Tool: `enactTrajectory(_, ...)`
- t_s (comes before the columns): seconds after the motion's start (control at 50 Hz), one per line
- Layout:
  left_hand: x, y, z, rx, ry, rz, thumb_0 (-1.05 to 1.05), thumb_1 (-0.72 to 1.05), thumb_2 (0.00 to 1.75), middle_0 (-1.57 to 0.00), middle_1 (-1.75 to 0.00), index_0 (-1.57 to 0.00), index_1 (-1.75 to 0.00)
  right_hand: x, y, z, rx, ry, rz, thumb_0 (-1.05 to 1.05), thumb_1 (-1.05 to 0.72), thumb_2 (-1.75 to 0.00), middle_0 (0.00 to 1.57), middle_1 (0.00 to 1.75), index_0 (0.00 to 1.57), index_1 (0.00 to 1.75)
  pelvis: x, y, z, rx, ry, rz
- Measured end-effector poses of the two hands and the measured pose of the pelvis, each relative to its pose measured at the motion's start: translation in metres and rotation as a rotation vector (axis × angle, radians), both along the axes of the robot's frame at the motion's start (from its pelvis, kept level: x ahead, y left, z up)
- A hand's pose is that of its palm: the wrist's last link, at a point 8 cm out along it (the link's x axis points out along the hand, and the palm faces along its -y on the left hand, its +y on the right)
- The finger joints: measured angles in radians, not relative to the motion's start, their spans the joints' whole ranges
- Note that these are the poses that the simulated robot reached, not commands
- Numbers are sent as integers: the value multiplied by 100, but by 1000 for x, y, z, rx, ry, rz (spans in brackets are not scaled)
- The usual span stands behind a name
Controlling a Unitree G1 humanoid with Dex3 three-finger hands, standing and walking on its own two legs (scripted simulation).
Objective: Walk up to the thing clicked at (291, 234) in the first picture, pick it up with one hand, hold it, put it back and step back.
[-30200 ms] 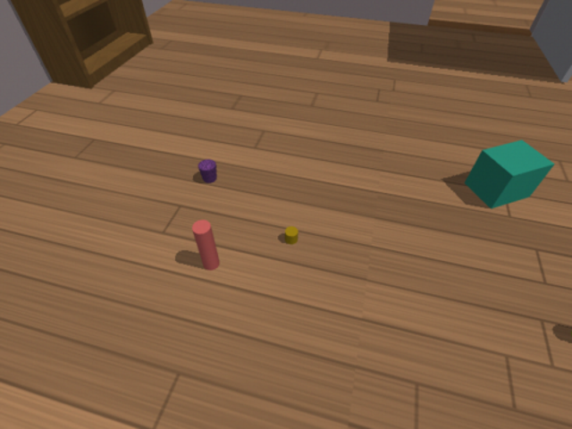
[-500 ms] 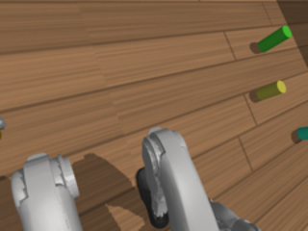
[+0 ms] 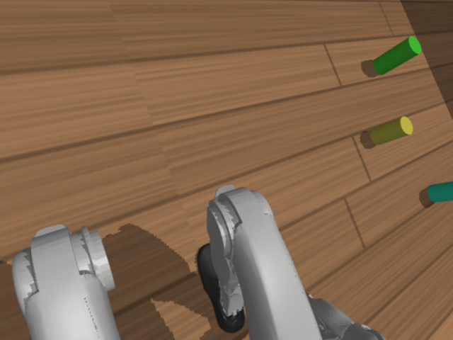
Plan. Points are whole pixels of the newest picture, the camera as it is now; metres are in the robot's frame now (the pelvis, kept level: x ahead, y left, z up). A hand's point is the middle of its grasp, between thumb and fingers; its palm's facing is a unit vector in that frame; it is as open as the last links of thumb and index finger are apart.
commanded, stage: open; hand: left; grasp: from above
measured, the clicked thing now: out of the picture +0.39 +0.33 -0.26
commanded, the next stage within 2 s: withdraw in 0.30 s
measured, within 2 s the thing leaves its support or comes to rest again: neither
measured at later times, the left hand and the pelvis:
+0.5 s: hand out of the picture +0.38 +0.32 -0.24, palm faces -0.42 -0.17 -0.89, open 13.7 cm; pelvis +0.00 +0.00 +0.00, yaw +0 degrees
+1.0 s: hand out of the picture +0.37 +0.34 -0.06, palm faces -0.44 -0.11 -0.89, open 14.0 cm; pelvis -0.01 -0.01 +0.07, yaw +7 degrees
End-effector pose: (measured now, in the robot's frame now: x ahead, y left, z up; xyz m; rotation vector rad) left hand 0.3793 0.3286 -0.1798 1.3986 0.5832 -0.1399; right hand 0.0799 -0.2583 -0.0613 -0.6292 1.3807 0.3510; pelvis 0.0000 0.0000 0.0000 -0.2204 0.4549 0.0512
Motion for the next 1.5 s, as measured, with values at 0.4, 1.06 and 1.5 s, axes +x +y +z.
enactTrajectory(0.4, 1, -4, 2, -2, -14, -34, 0, -44, 96, -10, -103, -12, -102, -1, 2, 2, 1, -6, 5, 0, -89, -89, 20, 30, 20, 30, -2, 0, 1, -2, -5, -3)
enactTrajectory(1.06, -5, 8, 186, 68, 50, -17, 0, -52, 101, -9, -101, -9, -102, 51, -6, 31, 84, -212, -226, 0, -91, -90, 20, 30, 20, 30, -14, -15, 76, 95, 101, 66)
enactTrajectory(1.5, 6, 13, 106, 73, -117, -75, 0, -46, 97, -11, -99, -13, -99, -15, -17, 2, -104, -53, -233, 1, -90, -89, 20, 30, 20, 30, -13, -10, 27, 67, 83, 57)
